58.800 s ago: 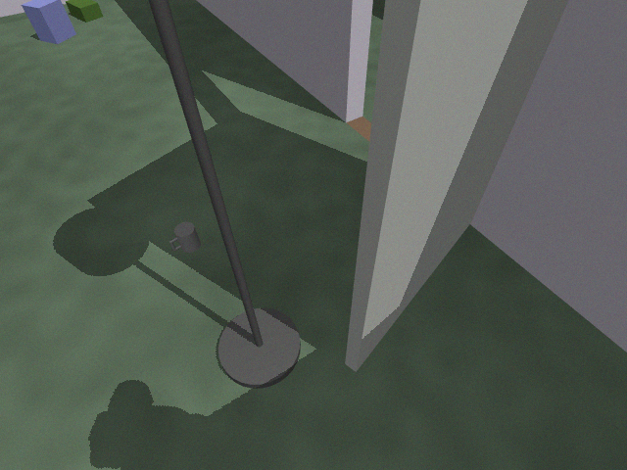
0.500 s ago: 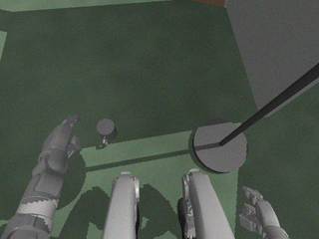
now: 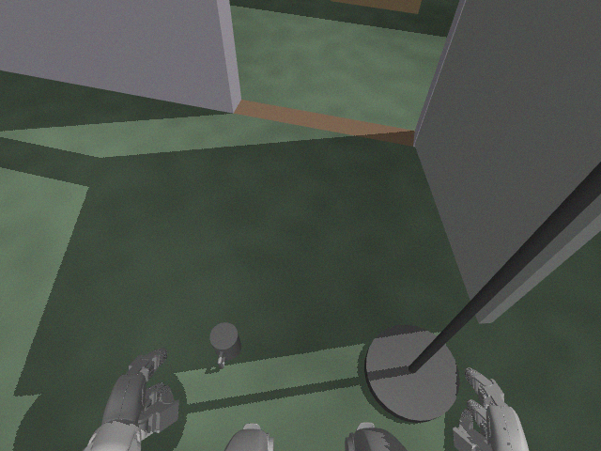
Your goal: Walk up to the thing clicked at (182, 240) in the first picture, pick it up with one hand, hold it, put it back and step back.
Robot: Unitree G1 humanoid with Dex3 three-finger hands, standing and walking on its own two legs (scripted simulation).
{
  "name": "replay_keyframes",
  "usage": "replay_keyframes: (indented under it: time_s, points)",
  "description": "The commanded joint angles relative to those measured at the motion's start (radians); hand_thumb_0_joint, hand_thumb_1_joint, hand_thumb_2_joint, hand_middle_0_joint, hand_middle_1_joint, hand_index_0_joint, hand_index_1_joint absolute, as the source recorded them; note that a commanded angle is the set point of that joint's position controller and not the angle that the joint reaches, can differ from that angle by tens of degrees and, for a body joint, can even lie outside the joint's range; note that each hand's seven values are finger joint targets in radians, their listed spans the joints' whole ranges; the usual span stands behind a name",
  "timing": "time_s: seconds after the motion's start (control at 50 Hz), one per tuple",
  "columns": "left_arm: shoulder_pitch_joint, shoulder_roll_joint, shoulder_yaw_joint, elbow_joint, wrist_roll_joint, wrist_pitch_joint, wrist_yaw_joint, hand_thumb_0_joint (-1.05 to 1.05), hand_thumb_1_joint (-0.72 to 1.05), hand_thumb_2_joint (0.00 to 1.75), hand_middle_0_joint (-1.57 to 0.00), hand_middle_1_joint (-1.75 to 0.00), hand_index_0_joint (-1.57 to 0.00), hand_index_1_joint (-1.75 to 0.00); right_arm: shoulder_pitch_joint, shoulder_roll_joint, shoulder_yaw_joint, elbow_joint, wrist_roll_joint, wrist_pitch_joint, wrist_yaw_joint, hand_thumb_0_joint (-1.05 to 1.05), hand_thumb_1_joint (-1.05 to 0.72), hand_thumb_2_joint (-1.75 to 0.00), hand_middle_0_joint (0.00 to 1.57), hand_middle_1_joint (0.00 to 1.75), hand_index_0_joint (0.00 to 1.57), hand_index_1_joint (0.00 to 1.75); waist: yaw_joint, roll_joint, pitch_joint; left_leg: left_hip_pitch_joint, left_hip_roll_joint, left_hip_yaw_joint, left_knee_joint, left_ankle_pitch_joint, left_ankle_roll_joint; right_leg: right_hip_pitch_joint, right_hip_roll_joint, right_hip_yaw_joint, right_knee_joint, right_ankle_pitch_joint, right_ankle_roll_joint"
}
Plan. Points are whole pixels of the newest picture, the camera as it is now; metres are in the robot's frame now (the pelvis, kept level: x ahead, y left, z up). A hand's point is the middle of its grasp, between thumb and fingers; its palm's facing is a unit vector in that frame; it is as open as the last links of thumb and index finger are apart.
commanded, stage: home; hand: left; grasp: from above
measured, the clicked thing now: (224, 347) +0.47 +0.22 -0.64
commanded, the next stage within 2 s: none
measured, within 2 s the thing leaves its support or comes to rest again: neither
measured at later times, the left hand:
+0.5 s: hand (155, 434) +0.17 +0.19 -0.03, palm faces +0.06 -0.98 -0.19, open 7.4 cm
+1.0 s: hand (160, 429) +0.17 +0.18 -0.02, palm faces +0.05 -0.98 -0.20, open 7.4 cm
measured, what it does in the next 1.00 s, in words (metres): stands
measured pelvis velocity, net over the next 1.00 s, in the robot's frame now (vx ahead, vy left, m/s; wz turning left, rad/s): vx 0.01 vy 0.00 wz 0.01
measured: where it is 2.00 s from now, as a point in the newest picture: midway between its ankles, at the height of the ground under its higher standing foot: outside the picture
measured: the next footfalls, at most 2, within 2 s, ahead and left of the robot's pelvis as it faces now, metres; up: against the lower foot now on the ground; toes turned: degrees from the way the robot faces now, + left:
none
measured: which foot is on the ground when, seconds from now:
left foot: down 0.00-1.00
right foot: down 0.00-1.00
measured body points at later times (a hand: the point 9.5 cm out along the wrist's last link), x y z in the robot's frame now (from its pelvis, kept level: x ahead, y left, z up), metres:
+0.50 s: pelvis +0.01 +0.00 +0.02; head +0.04 +0.02 +0.47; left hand +0.16 +0.24 -0.01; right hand +0.19 -0.23 -0.03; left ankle +0.02 +0.12 -0.66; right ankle +0.02 -0.13 -0.66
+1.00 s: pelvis +0.01 +0.00 +0.02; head +0.03 +0.01 +0.47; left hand +0.17 +0.23 -0.01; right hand +0.18 -0.24 -0.04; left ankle +0.02 +0.12 -0.66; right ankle +0.02 -0.13 -0.66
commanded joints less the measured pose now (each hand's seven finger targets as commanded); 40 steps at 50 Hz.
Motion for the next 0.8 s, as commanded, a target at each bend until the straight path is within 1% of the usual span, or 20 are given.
replay_keyframes:
  time_s: [0.0,0.04,0.08,0.1,0.12,0.14,0.18,0.24,0.3,0.32,0.36,0.38,0.4,0.44,0.46,0.54,0.58,0.7,0.74,0.78]
  points:
    - [0.077,0.094,0.055,-0.284,-0.006,-0.018,0.002,0.00,0.90,0.90,-0.20,-0.30,-0.20,-0.30,-0.022,-0.108,-0.048,-0.163,-0.004,-0.070,-0.030,0.00,-0.90,-0.90,0.20,0.30,0.20,0.30,0.017,0.057,-0.166,0.240,-0.018,0.024,-0.236,0.257,0.023,0.223,0.014,-0.011,-0.225,0.234,-0.025]
    - [0.127,0.079,0.038,-0.298,-0.003,-0.013,-0.007,0.00,0.90,0.90,-0.20,-0.30,-0.20,-0.30,-0.025,-0.110,-0.050,-0.173,-0.006,-0.078,-0.031,0.00,-0.90,-0.90,0.20,0.30,0.20,0.30,0.022,0.028,-0.129,0.258,-0.013,0.011,-0.264,0.275,0.020,0.230,0.019,-0.025,-0.232,0.237,-0.025]
    - [0.154,0.074,0.034,-0.325,-0.001,-0.010,-0.016,0.00,0.90,0.90,-0.20,-0.30,-0.20,-0.30,-0.023,-0.114,-0.054,-0.182,-0.010,-0.085,-0.032,0.00,-0.90,-0.90,0.20,0.30,0.20,0.30,0.018,0.033,-0.100,0.277,-0.008,0.004,-0.288,0.283,0.017,0.230,0.022,-0.033,-0.240,0.237,-0.026]
    - [0.162,0.080,0.040,-0.348,-0.001,-0.009,-0.021,0.00,0.90,0.90,-0.20,-0.30,-0.20,-0.30,-0.021,-0.114,-0.057,-0.184,-0.011,-0.089,-0.032,0.00,-0.90,-0.90,0.20,0.30,0.20,0.30,0.028,0.041,-0.097,0.286,-0.007,0.005,-0.295,0.284,0.016,0.231,0.022,-0.035,-0.244,0.234,-0.026]
    - [0.162,0.075,0.029,-0.352,0.002,-0.009,-0.026,0.00,0.90,0.90,-0.20,-0.30,-0.20,-0.30,-0.021,-0.115,-0.060,-0.185,-0.013,-0.094,-0.032,0.00,-0.90,-0.90,0.20,0.30,0.20,0.30,0.012,0.036,-0.100,0.294,-0.008,0.004,-0.298,0.284,0.017,0.230,0.023,-0.036,-0.248,0.233,-0.026]
    - [0.167,0.074,0.032,-0.353,0.001,-0.009,-0.032,0.00,0.90,0.90,-0.20,-0.30,-0.20,-0.30,-0.023,-0.118,-0.062,-0.184,-0.015,-0.099,-0.031,0.00,-0.90,-0.90,0.20,0.30,0.20,0.30,0.018,0.030,-0.084,0.290,-0.006,0.000,-0.303,0.290,0.014,0.234,0.022,-0.041,-0.247,0.234,-0.025]
    - [0.178,0.077,0.035,-0.356,0.001,-0.011,-0.037,0.00,0.90,0.90,-0.20,-0.30,-0.20,-0.30,-0.026,-0.118,-0.062,-0.188,-0.016,-0.106,-0.032,0.00,-0.90,-0.90,0.20,0.30,0.20,0.30,0.023,0.000,-0.050,0.276,-0.014,0.014,-0.299,0.252,0.023,0.239,0.019,-0.038,-0.268,0.211,-0.020]
    - [0.149,0.082,0.037,-0.346,0.006,-0.018,-0.045,0.00,0.90,0.90,-0.20,-0.30,-0.20,-0.30,-0.032,-0.122,-0.065,-0.185,-0.021,-0.118,-0.033,0.00,-0.90,-0.90,0.20,0.30,0.20,0.30,0.013,-0.017,-0.045,0.269,-0.020,0.023,-0.291,0.226,0.028,0.238,0.014,-0.029,-0.277,0.195,-0.015]
    - [0.156,0.089,0.042,-0.352,0.013,-0.023,-0.049,0.00,0.90,0.90,-0.20,-0.30,-0.20,-0.30,-0.030,-0.124,-0.068,-0.176,-0.025,-0.127,-0.032,0.00,-0.90,-0.90,0.20,0.30,0.20,0.30,0.027,0.004,-0.061,0.284,-0.022,0.028,-0.288,0.248,0.023,0.252,0.010,-0.025,-0.270,0.212,-0.015]
    - [0.154,0.093,0.042,-0.367,0.016,-0.023,-0.049,0.00,0.90,0.90,-0.20,-0.30,-0.20,-0.30,-0.027,-0.126,-0.070,-0.180,-0.024,-0.129,-0.031,0.00,-0.90,-0.90,0.20,0.30,0.20,0.30,0.026,0.023,-0.079,0.299,-0.021,0.025,-0.292,0.257,0.020,0.252,0.011,-0.025,-0.264,0.215,-0.019]
    - [0.153,0.095,0.043,-0.357,0.018,-0.023,-0.049,0.00,0.90,0.90,-0.20,-0.30,-0.20,-0.30,-0.031,-0.129,-0.070,-0.176,-0.027,-0.131,-0.029,0.00,-0.90,-0.90,0.20,0.30,0.20,0.30,0.023,0.020,-0.078,0.301,-0.020,0.021,-0.295,0.254,0.020,0.256,0.012,-0.026,-0.266,0.215,-0.017]
    - [0.147,0.094,0.039,-0.360,0.019,-0.026,-0.048,0.00,0.90,0.90,-0.20,-0.30,-0.20,-0.30,-0.038,-0.127,-0.068,-0.173,-0.027,-0.134,-0.029,0.00,-0.90,-0.90,0.20,0.30,0.20,0.30,0.029,0.023,-0.060,0.296,-0.019,0.022,-0.299,0.243,0.019,0.260,0.012,-0.027,-0.268,0.206,-0.016]
    - [0.146,0.092,0.040,-0.368,0.018,-0.028,-0.047,0.00,0.90,0.90,-0.20,-0.30,-0.20,-0.30,-0.035,-0.126,-0.068,-0.171,-0.027,-0.134,-0.028,0.00,-0.90,-0.90,0.20,0.30,0.20,0.30,0.028,0.036,-0.080,0.305,-0.018,0.016,-0.304,0.248,0.016,0.257,0.012,-0.027,-0.260,0.205,-0.019]
    - [0.162,0.093,0.041,-0.353,0.021,-0.026,-0.045,0.00,0.90,0.90,-0.20,-0.30,-0.20,-0.30,-0.041,-0.128,-0.067,-0.170,-0.026,-0.132,-0.029,0.00,-0.90,-0.90,0.20,0.30,0.20,0.30,0.039,0.045,-0.052,0.298,-0.015,0.013,-0.315,0.232,0.014,0.245,0.013,-0.029,-0.261,0.188,-0.019]
    - [0.165,0.089,0.037,-0.358,0.021,-0.026,-0.046,0.00,0.90,0.90,-0.20,-0.30,-0.20,-0.30,-0.040,-0.130,-0.069,-0.169,-0.028,-0.134,-0.027,0.00,-0.90,-0.90,0.20,0.30,0.20,0.30,0.035,0.050,-0.079,0.314,-0.010,0.002,-0.319,0.240,0.010,0.248,0.017,-0.032,-0.254,0.189,-0.021]
    - [0.166,0.094,0.042,-0.358,0.014,-0.025,-0.041,0.00,0.90,0.90,-0.20,-0.30,-0.20,-0.30,-0.042,-0.125,-0.066,-0.173,-0.024,-0.132,-0.027,0.00,-0.90,-0.90,0.20,0.30,0.20,0.30,0.038,0.005,-0.076,0.288,-0.020,0.017,-0.299,0.250,0.021,0.274,0.012,-0.026,-0.271,0.210,-0.016]
    - [0.166,0.089,0.040,-0.352,0.013,-0.023,-0.044,0.00,0.90,0.90,-0.20,-0.30,-0.20,-0.30,-0.040,-0.126,-0.067,-0.165,-0.025,-0.133,-0.027,0.00,-0.90,-0.90,0.20,0.30,0.20,0.30,0.039,0.036,-0.072,0.296,-0.015,0.012,-0.308,0.246,0.015,0.264,0.012,-0.026,-0.261,0.201,-0.020]
    - [0.161,0.090,0.041,-0.350,0.012,-0.021,-0.043,0.00,0.90,0.90,-0.20,-0.30,-0.20,-0.30,-0.037,-0.128,-0.068,-0.168,-0.025,-0.135,-0.028,0.00,-0.90,-0.90,0.20,0.30,0.20,0.30,0.037,0.016,-0.073,0.289,-0.016,0.018,-0.305,0.232,0.018,0.264,0.013,-0.025,-0.266,0.192,-0.018]
    - [0.164,0.090,0.041,-0.354,0.013,-0.022,-0.045,0.00,0.90,0.90,-0.20,-0.30,-0.20,-0.30,-0.035,-0.129,-0.071,-0.167,-0.023,-0.135,-0.029,0.00,-0.90,-0.90,0.20,0.30,0.20,0.30,0.040,0.025,-0.067,0.293,-0.010,0.008,-0.310,0.244,0.013,0.256,0.014,-0.028,-0.256,0.196,-0.020]
    - [0.172,0.093,0.044,-0.362,0.013,-0.022,-0.044,0.00,0.90,0.90,-0.20,-0.30,-0.20,-0.30,-0.032,-0.127,-0.071,-0.163,-0.025,-0.137,-0.029,0.00,-0.90,-0.90,0.20,0.30,0.20,0.30,0.044,0.038,-0.098,0.308,-0.010,0.007,-0.303,0.279,0.009,0.266,0.014,-0.028,-0.248,0.219,-0.022]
